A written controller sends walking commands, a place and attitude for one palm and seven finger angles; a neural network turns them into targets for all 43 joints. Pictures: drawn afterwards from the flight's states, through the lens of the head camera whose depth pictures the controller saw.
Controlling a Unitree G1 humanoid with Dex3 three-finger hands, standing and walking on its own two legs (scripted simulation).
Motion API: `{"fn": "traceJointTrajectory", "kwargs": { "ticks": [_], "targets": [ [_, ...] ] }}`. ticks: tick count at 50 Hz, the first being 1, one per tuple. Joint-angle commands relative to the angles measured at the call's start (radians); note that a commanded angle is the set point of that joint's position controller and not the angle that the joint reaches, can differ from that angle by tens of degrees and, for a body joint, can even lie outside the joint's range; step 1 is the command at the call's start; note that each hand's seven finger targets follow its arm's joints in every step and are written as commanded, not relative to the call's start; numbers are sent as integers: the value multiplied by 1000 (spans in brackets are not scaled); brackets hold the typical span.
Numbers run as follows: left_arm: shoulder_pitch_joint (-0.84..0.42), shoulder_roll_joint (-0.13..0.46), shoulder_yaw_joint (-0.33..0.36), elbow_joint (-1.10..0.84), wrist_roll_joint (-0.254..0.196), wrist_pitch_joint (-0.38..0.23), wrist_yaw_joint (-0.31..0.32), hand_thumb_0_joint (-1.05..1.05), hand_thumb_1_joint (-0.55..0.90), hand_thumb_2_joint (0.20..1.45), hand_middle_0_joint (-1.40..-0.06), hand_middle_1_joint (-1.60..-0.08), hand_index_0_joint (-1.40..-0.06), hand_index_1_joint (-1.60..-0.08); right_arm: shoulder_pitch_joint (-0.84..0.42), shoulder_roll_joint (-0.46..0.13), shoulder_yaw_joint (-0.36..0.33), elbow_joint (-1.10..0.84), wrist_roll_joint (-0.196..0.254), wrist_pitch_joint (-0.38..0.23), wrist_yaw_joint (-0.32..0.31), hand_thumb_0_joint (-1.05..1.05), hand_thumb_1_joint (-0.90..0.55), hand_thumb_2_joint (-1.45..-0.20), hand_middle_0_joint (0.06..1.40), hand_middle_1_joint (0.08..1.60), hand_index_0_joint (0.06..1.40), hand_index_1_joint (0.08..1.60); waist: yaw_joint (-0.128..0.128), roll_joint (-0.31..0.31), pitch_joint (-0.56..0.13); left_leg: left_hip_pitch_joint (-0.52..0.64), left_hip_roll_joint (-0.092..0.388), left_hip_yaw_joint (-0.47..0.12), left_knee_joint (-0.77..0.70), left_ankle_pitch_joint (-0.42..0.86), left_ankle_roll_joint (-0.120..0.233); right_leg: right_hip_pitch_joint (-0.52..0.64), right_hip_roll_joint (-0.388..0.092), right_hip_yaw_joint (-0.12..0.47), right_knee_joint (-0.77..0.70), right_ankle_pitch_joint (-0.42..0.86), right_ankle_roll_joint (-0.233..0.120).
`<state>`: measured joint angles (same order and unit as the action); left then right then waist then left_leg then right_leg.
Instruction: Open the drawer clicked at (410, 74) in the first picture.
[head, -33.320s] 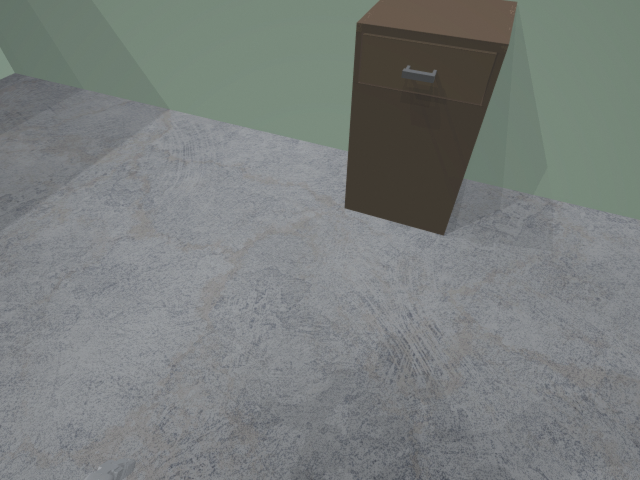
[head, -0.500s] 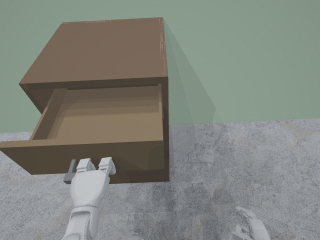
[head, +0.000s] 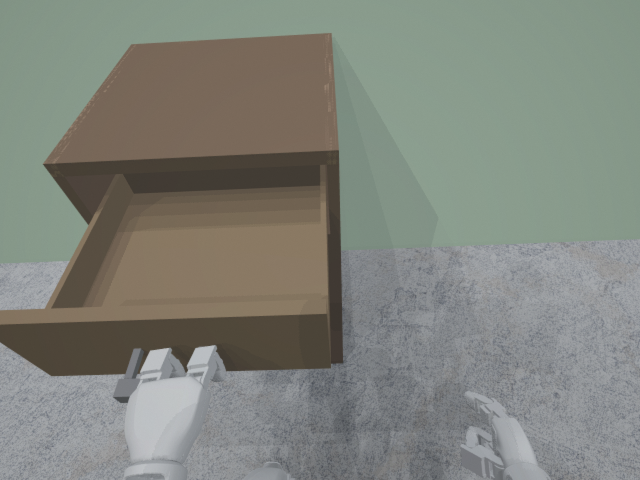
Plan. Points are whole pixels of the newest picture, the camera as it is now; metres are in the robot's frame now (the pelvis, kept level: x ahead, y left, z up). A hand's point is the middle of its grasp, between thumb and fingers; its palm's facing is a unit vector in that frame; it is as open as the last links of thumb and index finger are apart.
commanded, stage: pull the drawer open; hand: left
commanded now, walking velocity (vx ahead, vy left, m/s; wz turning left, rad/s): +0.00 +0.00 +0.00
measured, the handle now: (165, 372) +0.25 +0.22 +0.00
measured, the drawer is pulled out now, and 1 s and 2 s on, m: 0.27 0.30 0.30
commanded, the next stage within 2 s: open the thumb to release the handle in 0.42 s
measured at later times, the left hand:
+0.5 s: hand (185, 449) +0.17 +0.18 -0.02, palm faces -0.01 -0.14 -0.99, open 5.6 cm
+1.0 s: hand (185, 447) +0.17 +0.18 -0.02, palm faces +0.01 -0.13 -0.99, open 11.3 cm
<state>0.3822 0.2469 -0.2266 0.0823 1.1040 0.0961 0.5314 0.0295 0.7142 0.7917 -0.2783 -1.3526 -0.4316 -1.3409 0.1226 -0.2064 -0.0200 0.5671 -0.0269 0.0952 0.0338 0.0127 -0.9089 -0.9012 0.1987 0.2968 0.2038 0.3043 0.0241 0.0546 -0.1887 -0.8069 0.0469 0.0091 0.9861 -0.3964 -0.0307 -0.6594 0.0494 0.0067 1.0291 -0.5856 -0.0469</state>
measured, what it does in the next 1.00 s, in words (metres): stands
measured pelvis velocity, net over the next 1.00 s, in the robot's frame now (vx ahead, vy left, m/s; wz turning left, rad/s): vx -0.02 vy -0.01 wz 0.02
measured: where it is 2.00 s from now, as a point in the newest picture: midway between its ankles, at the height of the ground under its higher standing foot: outside the picture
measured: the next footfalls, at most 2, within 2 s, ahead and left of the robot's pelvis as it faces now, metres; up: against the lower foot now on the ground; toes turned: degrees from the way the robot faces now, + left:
none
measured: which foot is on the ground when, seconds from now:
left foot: down 0.00-1.00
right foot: down 0.00-1.00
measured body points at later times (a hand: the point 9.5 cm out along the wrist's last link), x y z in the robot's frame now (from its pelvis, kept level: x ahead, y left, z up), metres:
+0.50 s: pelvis +0.00 -0.01 -0.01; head +0.03 -0.04 +0.43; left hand +0.17 +0.18 +0.03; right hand +0.21 -0.22 -0.11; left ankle +0.05 +0.14 -0.67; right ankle -0.05 -0.09 -0.67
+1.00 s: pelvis -0.02 -0.01 -0.01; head +0.01 -0.04 +0.44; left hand +0.17 +0.18 +0.03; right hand +0.19 -0.23 -0.11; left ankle +0.05 +0.14 -0.67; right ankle -0.05 -0.09 -0.67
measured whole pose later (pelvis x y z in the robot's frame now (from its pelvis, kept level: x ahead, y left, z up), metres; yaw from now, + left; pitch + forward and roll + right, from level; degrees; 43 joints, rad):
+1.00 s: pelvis -0.02 -0.01 -0.01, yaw +1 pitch +12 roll +1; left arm 0.44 0.28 -0.21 0.03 1.09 0.05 0.53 0.00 -0.18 0.44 -0.29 -1.24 -0.43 -1.28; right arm 0.14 -0.21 -0.01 0.56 -0.03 0.09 0.01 0.01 -0.91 -0.90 0.20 0.30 0.20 0.30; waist 0.03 0.06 -0.19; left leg -0.86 0.04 -0.03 1.03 -0.39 -0.03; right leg -0.71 0.05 -0.03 1.09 -0.60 -0.07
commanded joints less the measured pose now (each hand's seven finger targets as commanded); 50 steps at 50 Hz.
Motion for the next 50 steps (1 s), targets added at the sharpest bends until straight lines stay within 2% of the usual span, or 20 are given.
{"fn": "traceJointTrajectory", "kwargs": {
  "ticks": [1, 5, 8, 10, 12, 14, 17, 25, 26, 27, 28, 30, 31, 32, 36, 40, 43, 45, 46, 50],
  "targets": [
    [165, 83, 74, -152, -22, 19, 35, 0, 900, 900, -400, -1350, -400, -1350, -111, -92, -33, -182, 3, -47, 1, 0, -900, -900, 200, 300, 200, 300, 41, -67, -125, 250, -72, 10, -67, 213, 55, -25, 18, 22, -182, 518, 8],
    [208, 107, 90, -200, -22, -3, 36, 0, 900, 900, -400, -1350, -400, -1350, -123, -93, -24, -198, -5, -48, 12, 0, -900, -900, 200, 300, 200, 300, 52, -80, -150, 241, -74, 8, -49, 223, 53, -27, 12, 35, -166, 547, 9],
    [247, 102, 89, -198, -21, -17, 35, 0, 900, 900, -400, -1350, -400, -1350, -111, -91, -25, -204, -5, -51, 14, 0, -900, -900, 200, 300, 200, 300, 42, -101, -104, 206, -76, 4, -42, 195, 56, -38, 9, 38, -166, 545, 12],
    [239, 126, 109, -244, -14, -30, 41, 0, 900, 900, -400, -1350, -400, -1350, -120, -94, -23, -211, -13, -51, 18, 0, -900, -900, 200, 300, 200, 300, 50, -78, -146, 230, -74, 5, -30, 209, 55, -51, 9, 51, -159, 540, 8],
    [322, 126, 123, -228, -18, -43, 41, 0, 900, 900, -400, -1350, -400, -1350, -119, -90, -21, -216, -11, -54, 20, 0, -900, -900, 200, 300, 200, 300, 62, -97, -132, 212, -76, 4, -24, 209, 55, -51, 12, 50, -152, 549, 6],
    [284, 123, 114, -250, -17, -46, 41, 0, 900, 900, -400, -1350, -400, -1350, -109, -92, -23, -218, -11, -53, 20, 0, -900, -900, 200, 300, 200, 300, 43, -70, -119, 204, -75, 0, -23, 197, 58, -60, 11, 44, -149, 533, 2],
    [304, 136, 131, -253, -9, -59, 46, 0, 900, 900, -400, -1350, -400, -1350, -114, -91, -23, -220, -18, -56, 23, 0, -900, -900, 200, 300, 200, 300, 56, -78, -142, 200, -75, 2, 0, 193, 56, -83, 7, 55, -140, 527, 6],
    [305, 154, 156, -271, -16, -57, 50, 0, 900, 900, -400, -1350, -400, -1350, -110, -91, -21, -227, -21, -52, 22, 0, -900, -900, 200, 300, 200, 300, 54, -89, -158, 167, -79, 4, 15, 185, 55, -68, 0, 68, -125, 566, 11],
    [56, 147, 126, -268, 7, -43, 58, 0, 900, 900, -400, -1350, -400, -1350, -105, -101, -26, -195, -24, -44, 11, 0, -900, -900, 200, 300, 200, 300, -13, -82, -113, 146, -72, -3, 27, 147, 63, -133, -6, 49, -127, 512, 17],
    [28, 174, 170, -275, 14, -42, 69, 0, 830, 870, -395, -1342, -395, -1342, -101, -96, -33, -193, -29, -47, 5, 0, -900, -900, 200, 300, 200, 300, 13, -86, -152, 157, -71, 3, 33, 130, 60, -135, -7, 54, -135, 458, 21],
    [64, 147, 148, -235, 15, -37, 72, 0, 760, 840, -390, -1335, -390, -1335, -97, -95, -32, -193, -25, -54, -1, 0, -900, -900, 200, 300, 200, 300, 6, -67, -125, 155, -74, 2, 30, 120, 63, -137, -7, 43, -143, 445, 20],
    [92, 160, 171, -226, -5, -26, 73, 0, 620, 780, -380, -1320, -380, -1320, -100, -95, -30, -191, -22, -57, -5, 0, -900, -900, 200, 300, 200, 300, 27, -83, -175, 166, -74, 5, 24, 134, 62, -103, -8, 51, -141, 466, 20],
    [108, 144, 155, -210, -13, -16, 71, 0, 550, 750, -375, -1313, -375, -1313, -93, -94, -34, -194, -15, -57, -11, 0, -900, -900, 200, 300, 200, 300, 20, -91, -141, 160, -75, 3, 14, 129, 64, -98, -3, 43, -150, 469, 18],
    [55, 157, 155, -240, -19, -10, 69, 0, 480, 720, -370, -1305, -370, -1305, -103, -97, -31, -187, -17, -52, -12, 0, -900, -900, 200, 300, 200, 300, 21, -92, -183, 167, -75, 5, 15, 129, 64, -85, -9, 52, -153, 470, 24],
    [67, 141, 134, -207, -22, 9, 61, 0, 200, 600, -350, -1275, -350, -1275, -95, -92, -33, -183, -6, -54, -24, 0, -900, -900, 200, 300, 200, 300, 19, -108, -149, 175, -76, 6, -5, 123, 66, -80, -5, 39, -171, 453, 24],
    [32, 177, 157, -191, -26, 10, 47, 0, -80, 480, -330, -1245, -330, -1245, -112, -92, -20, -169, -6, -52, -32, 0, -900, -900, 200, 300, 200, 300, 25, -136, -148, 149, -79, 8, -7, 96, 65, -61, -18, 62, -189, 434, 36],
    [59, 164, 146, -183, -25, 1, 38, 0, -290, 390, -315, -1222, -315, -1222, -107, -90, -21, -173, -4, -57, -36, 0, -900, -900, 200, 300, 200, 300, 27, -91, -113, 146, -79, 8, -14, 88, 65, -68, -18, 61, -196, 422, 32],
    [59, 198, 184, -188, -25, -4, 39, 0, -430, 330, -305, -1207, -305, -1207, -113, -91, -17, -170, -5, -53, -35, 0, -900, -900, 200, 300, 200, 300, 39, -85, -139, 158, -78, 11, -16, 98, 63, -60, -16, 64, -193, 419, 29],
    [91, 186, 179, -171, -28, -5, 38, 0, -500, 300, -300, -1200, -300, -1200, -103, -88, -21, -175, -2, -54, -38, 0, -900, -900, 200, 300, 200, 300, 36, -94, -105, 145, -79, 9, -16, 93, 63, -61, -13, 64, -196, 422, 27],
    [50, 205, 199, -185, -26, -13, 37, 0, -500, 300, -300, -1200, -300, -1200, -114, -93, -20, -173, -6, -49, -34, 0, -900, -900, 200, 300, 200, 300, 40, -64, -112, 152, -76, 8, -19, 74, 60, -88, -10, 62, -201, 340, 23]
  ]
}}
